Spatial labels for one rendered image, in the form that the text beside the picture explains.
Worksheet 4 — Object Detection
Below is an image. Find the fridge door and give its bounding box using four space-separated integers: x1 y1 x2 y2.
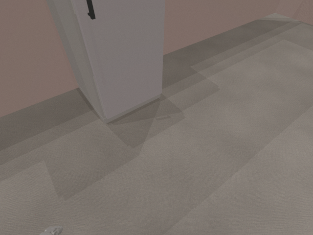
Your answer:
72 0 165 119

